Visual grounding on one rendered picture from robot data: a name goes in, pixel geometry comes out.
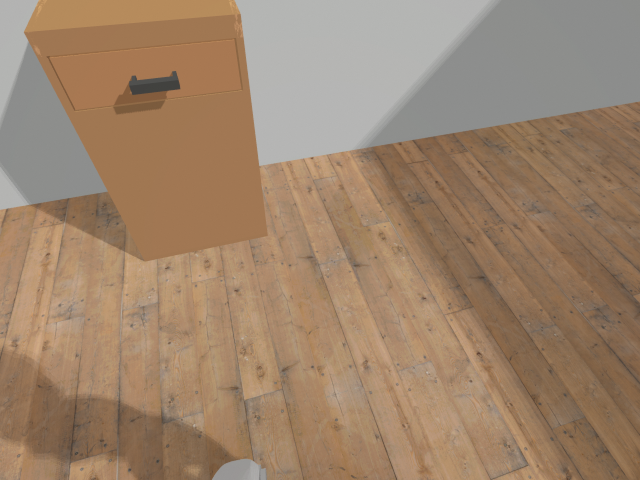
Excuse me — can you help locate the robot left thigh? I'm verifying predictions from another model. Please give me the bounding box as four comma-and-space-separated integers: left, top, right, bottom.
212, 459, 267, 480

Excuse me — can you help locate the cabinet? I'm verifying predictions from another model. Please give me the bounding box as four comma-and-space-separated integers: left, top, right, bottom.
24, 0, 268, 262

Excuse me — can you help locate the drawer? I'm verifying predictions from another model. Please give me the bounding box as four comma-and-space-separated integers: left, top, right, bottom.
50, 38, 241, 110

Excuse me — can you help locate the handle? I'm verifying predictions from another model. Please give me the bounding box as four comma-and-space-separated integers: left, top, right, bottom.
129, 71, 180, 95

